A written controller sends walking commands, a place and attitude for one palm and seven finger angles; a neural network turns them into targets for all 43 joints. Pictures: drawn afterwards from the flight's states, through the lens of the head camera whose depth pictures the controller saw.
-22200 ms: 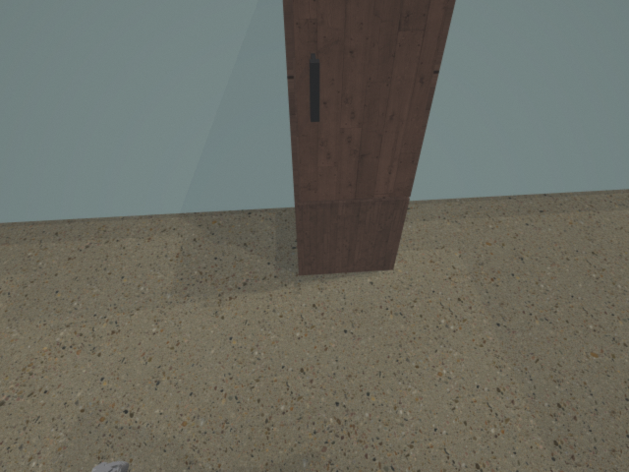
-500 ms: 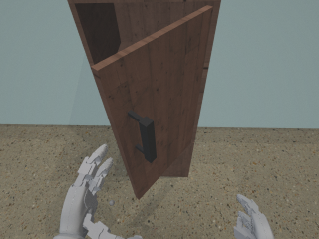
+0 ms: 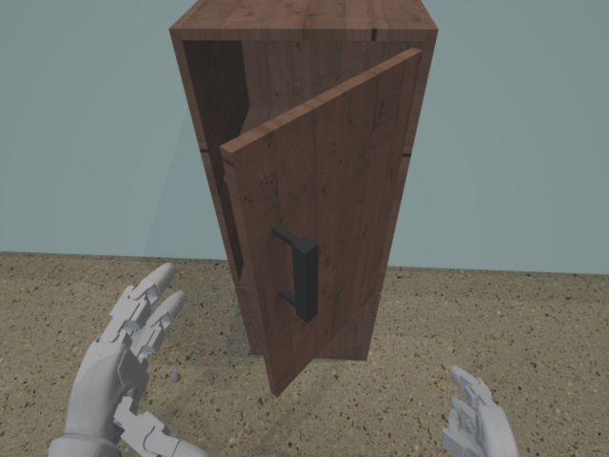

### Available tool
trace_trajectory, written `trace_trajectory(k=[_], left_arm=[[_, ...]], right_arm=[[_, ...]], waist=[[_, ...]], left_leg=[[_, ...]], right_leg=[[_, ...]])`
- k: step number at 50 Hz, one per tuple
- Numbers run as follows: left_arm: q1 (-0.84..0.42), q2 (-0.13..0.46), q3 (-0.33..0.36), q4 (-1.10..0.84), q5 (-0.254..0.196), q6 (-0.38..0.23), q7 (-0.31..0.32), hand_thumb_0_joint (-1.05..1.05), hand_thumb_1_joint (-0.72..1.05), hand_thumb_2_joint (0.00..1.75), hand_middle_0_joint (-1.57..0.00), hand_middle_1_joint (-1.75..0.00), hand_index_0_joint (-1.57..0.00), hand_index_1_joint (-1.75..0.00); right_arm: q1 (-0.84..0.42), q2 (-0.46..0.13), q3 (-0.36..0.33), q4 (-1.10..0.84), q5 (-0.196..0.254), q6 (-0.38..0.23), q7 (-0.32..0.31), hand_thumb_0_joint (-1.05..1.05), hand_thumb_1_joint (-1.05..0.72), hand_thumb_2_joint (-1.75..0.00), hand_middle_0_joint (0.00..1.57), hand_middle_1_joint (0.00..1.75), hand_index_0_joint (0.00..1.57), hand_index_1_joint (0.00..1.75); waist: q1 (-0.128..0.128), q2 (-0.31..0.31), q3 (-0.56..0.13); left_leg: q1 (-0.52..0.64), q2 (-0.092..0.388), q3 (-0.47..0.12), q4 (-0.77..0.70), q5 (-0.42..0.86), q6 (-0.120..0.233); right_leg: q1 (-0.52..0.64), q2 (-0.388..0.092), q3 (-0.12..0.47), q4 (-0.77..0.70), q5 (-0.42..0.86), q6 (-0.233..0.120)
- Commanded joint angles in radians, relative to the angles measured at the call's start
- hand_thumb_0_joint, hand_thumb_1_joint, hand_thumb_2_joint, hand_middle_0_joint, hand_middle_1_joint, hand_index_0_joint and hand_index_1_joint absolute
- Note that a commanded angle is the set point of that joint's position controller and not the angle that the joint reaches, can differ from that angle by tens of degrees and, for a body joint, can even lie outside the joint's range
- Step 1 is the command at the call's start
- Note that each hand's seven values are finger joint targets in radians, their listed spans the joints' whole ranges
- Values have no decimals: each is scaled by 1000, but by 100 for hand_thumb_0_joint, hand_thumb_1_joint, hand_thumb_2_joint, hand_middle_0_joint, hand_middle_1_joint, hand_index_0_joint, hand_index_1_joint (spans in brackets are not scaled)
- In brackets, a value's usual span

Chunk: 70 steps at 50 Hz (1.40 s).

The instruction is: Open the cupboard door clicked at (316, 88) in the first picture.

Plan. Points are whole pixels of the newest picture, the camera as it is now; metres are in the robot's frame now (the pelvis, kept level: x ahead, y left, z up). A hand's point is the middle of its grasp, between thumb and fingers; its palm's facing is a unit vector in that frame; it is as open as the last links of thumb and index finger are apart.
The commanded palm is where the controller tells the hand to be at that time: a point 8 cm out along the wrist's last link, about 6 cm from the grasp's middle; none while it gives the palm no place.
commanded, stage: draw the hand back to the body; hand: left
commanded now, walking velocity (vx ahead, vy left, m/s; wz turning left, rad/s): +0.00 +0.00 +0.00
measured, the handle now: (294, 274) +0.34 +0.05 +0.09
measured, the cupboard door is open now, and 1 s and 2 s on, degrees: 51 51 51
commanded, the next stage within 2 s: step back with the hand held close in 1.10 s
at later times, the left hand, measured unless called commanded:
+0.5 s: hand (72, 331) +0.20 +0.24 +0.16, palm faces +0.31 -0.88 -0.35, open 11.8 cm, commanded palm +0.15 +0.29 +0.19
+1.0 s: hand (47, 301) +0.21 +0.26 +0.19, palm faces +0.42 -0.83 -0.37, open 7.5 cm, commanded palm +0.16 +0.31 +0.21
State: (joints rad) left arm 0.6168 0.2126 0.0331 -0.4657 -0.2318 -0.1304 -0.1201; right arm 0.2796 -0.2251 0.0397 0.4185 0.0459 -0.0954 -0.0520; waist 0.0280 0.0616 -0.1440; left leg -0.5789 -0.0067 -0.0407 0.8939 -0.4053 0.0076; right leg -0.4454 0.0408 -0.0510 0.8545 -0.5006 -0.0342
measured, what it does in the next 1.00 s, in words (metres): stands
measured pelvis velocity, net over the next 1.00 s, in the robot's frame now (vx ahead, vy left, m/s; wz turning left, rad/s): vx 0.02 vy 0.01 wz -0.03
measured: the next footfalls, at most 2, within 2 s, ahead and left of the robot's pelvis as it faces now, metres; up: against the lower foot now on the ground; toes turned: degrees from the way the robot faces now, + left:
none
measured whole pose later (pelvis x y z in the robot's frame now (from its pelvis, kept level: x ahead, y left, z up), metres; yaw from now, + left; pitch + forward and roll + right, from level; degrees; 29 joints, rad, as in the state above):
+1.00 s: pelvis +0.02 +0.01 +0.05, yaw -1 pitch -3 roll +0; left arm 0.48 0.34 0.31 -0.39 -0.08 -0.05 0.11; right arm 0.19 -0.22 0.03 0.62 0.00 -0.07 -0.08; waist 0.07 0.04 0.00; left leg -0.15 -0.02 0.00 0.43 -0.22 0.02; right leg -0.03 0.02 0.00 0.37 -0.29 -0.02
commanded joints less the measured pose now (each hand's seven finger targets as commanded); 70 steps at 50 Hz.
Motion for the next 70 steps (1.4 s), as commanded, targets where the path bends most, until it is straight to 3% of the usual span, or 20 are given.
trace_trajectory(k=[1,2,3,4,10,17,20,22,27,31,36,40,42,50,59,61,62,63,64,70], left_arm=[[-49,94,103,-251,-35,-40,-14,0,-32,37,-16,-30,-16,-30],[-66,236,121,-322,105,-25,88,0,-29,39,-16,-30,-16,-30],[-35,160,88,-302,114,-5,131,0,-26,40,-16,-30,-16,-30],[-15,139,73,-275,133,12,156,0,-22,42,-16,-30,-16,-30],[-100,208,150,-244,171,25,228,0,-1,51,-17,-30,-17,-30],[-128,212,193,-215,173,19,247,0,23,62,-18,-30,-18,-30],[-134,250,250,-197,172,15,255,0,34,66,-18,-30,-18,-30],[-141,242,259,-193,170,15,254,0,41,69,-18,-30,-18,-30],[-176,274,320,-203,170,7,256,0,58,76,-19,-30,-19,-30],[-169,290,372,-163,160,9,256,0,73,82,-19,-30,-19,-30],[-227,332,436,-157,155,4,258,0,90,90,-20,-30,-20,-30],[-204,278,381,-112,153,12,245,0,90,90,-20,-30,-20,-30],[-213,287,385,-122,152,13,245,0,90,90,-20,-30,-20,-30],[-234,335,426,-157,153,4,251,0,90,90,-20,-30,-20,-30],[-221,308,409,-114,146,1,242,0,90,90,-20,-30,-20,-30],[-304,337,415,-192,147,-9,245,0,90,90,-20,-30,-20,-30],[-364,472,552,-213,160,-48,255,0,90,90,-20,-30,-20,-30],[-247,378,485,-109,161,-46,244,0,90,90,-20,-30,-20,-30],[-193,345,452,-95,168,-44,239,0,90,90,-20,-30,-20,-30],[-105,358,459,-150,169,-41,246,0,90,90,-20,-30,-20,-30]], right_arm=[[-118,-98,-34,-166,6,-77,-9,0,-90,-90,20,30,20,30],[-124,-92,-33,-167,-9,-57,-37,0,-90,-90,20,30,20,30],[-123,-75,-25,-163,-14,-50,-47,0,-90,-90,20,30,20,30],[-116,-74,-22,-149,-18,-41,-49,0,-90,-90,20,30,20,30],[-165,-85,-13,-102,-30,-29,-65,0,-90,-90,20,30,20,30],[-201,-90,-11,-44,-37,-47,-62,0,-90,-90,20,30,20,30],[-210,-98,-17,-19,-41,-54,-58,0,-90,-90,20,30,20,30],[-211,-97,-18,-9,-42,-53,-53,0,-90,-90,20,30,20,30],[-213,-102,-28,12,-43,-54,-44,0,-90,-90,20,30,20,30],[-216,-102,-35,27,-43,-48,-41,0,-90,-90,20,30,20,30],[-219,-107,-43,40,-42,-40,-36,0,-90,-90,20,30,20,30],[-224,-114,-51,39,-42,-34,-30,0,-90,-90,20,30,20,30],[-225,-114,-52,37,-43,-27,-29,0,-90,-90,20,30,20,30],[-238,-103,-49,47,-43,-34,-39,0,-90,-90,20,30,20,30],[-240,-101,-56,55,-44,-33,-41,0,-90,-90,20,30,20,30],[-251,-102,-53,47,-42,-36,-42,0,-90,-90,20,30,20,30],[-219,-124,-59,27,-34,-18,-39,0,-90,-90,20,30,20,30],[-222,-112,-62,48,-40,-1,-38,0,-90,-90,20,30,20,30],[-216,-115,-66,38,-41,14,-33,0,-90,-90,20,30,20,30],[-216,-119,-84,1,-30,78,-35,0,-90,-90,20,30,20,30]], waist=[[-1,-30,-37],[36,-41,-9],[13,-27,23],[10,-37,43],[13,-27,74],[19,13,87],[29,-28,78],[28,-12,78],[33,35,72],[36,-2,78],[38,24,77],[33,-23,88],[33,-38,84],[41,26,73],[36,-30,95],[36,-2,71],[1,-29,142],[-7,-75,129],[-8,-94,111],[-14,-44,-9]], left_leg=[[165,-8,-13,-145,187,27],[177,4,-7,-181,183,26],[208,0,0,-191,175,26],[225,6,-2,-204,171,27],[317,11,-8,-308,143,29],[402,17,-13,-417,197,22],[424,23,-17,-450,246,21],[440,24,-13,-469,273,17],[483,29,-11,-497,342,8],[492,29,2,-506,379,8],[504,30,3,-515,414,5],[520,28,15,-514,411,16],[517,24,17,-516,406,18],[529,12,32,-502,411,20],[539,11,43,-500,399,29],[547,6,43,-497,405,30],[503,24,18,-438,377,49],[499,21,10,-412,382,47],[494,22,17,-404,409,44],[511,49,34,-401,614,39]], right_leg=[[-41,-6,-3,-170,297,23],[-34,-35,67,-253,287,10],[-40,-43,67,-284,264,10],[-34,-41,52,-292,247,12],[46,-39,40,-381,187,12],[160,-36,29,-434,249,11],[212,-31,26,-456,291,9],[234,-33,24,-462,316,9],[273,-30,25,-482,362,7],[296,-29,24,-499,403,10],[315,-28,25,-511,428,9],[306,-27,26,-529,439,15],[313,-29,28,-531,446,17],[328,-35,40,-547,475,16],[310,-36,46,-557,484,26],[323,-41,52,-559,500,27],[220,-89,129,-615,576,44],[226,-110,128,-605,632,47],[236,-115,119,-588,688,57],[289,-111,74,-501,819,78]])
